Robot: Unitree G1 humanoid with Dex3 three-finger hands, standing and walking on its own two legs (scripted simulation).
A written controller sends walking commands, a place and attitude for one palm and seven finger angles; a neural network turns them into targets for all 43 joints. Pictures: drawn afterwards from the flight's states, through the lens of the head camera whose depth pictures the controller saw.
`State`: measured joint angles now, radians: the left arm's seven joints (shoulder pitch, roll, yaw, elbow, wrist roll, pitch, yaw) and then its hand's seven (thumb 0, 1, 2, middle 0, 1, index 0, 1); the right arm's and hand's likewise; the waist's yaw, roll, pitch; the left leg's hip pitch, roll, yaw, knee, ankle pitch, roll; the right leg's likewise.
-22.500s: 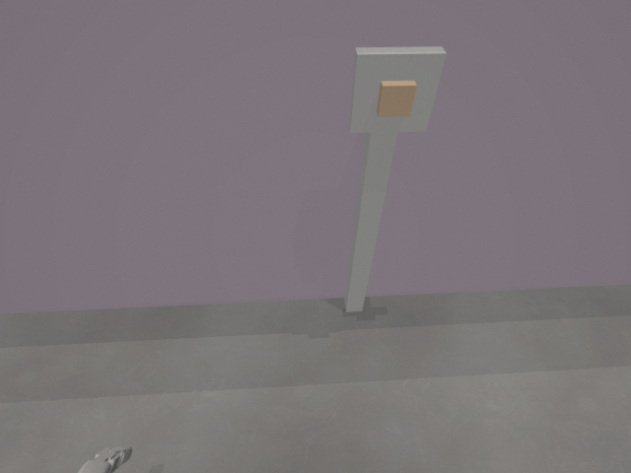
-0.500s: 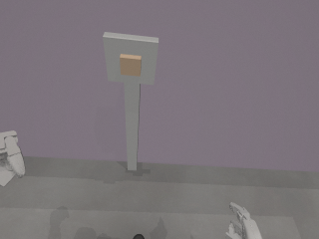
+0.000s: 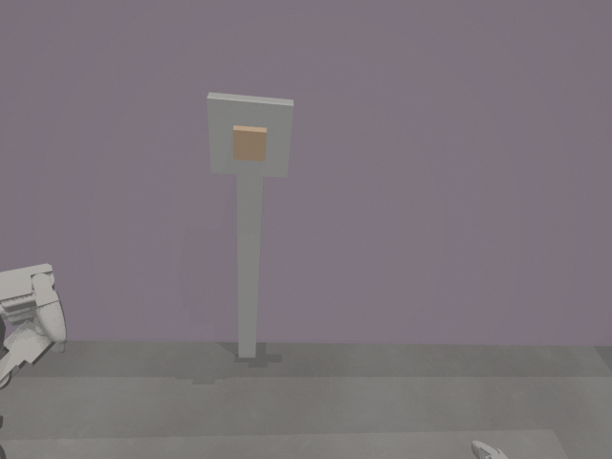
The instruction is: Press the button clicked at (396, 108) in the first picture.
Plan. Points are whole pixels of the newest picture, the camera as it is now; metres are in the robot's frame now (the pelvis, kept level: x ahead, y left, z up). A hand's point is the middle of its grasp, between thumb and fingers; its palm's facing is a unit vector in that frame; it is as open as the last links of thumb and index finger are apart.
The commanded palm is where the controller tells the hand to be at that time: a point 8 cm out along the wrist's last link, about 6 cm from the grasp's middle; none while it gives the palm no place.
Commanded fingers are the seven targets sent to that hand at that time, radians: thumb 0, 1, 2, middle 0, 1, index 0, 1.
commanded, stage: stop stepping back and stand still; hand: left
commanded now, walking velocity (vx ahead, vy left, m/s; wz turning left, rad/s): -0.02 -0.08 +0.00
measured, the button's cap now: (250, 142) +0.67 +0.15 +0.12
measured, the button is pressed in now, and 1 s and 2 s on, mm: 0 0 0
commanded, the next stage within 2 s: let the arm hang, fingers relaxed in 0.80 s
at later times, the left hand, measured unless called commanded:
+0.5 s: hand out of the picture +0.12 +0.29 +0.16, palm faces +0.45 -0.84 -0.29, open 3.1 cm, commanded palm +0.06 +0.32 +0.20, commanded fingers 0.00 0.90 0.90 -1.30 -1.50 -1.30 -1.50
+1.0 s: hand out of the picture +0.11 +0.29 +0.03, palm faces +0.19 -0.88 -0.43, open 3.0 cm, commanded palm none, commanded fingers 0.00 0.90 0.90 -1.08 -1.26 -1.08 -1.26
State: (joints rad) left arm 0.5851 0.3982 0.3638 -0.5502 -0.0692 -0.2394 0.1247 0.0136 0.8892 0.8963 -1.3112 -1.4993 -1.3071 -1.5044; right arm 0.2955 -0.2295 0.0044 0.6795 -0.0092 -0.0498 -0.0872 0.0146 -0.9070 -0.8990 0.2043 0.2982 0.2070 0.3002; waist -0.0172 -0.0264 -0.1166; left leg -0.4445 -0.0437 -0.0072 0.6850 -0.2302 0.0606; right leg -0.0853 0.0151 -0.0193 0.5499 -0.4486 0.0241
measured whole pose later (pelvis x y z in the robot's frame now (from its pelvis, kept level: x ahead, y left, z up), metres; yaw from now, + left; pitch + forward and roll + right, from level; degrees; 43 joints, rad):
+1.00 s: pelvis -0.09 +0.04 +0.01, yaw +1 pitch +0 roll -1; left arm 0.37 0.34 0.17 0.04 0.02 -0.07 0.05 0.01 0.90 0.90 -1.28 -1.48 -1.28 -1.48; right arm 0.15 -0.29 -0.01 0.77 -0.01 -0.09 0.00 0.01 -0.91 -0.90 0.21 0.30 0.21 0.30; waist 0.01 0.03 -0.01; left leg -0.39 -0.08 -0.04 0.56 -0.17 0.06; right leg -0.25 0.00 -0.02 0.58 -0.35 -0.01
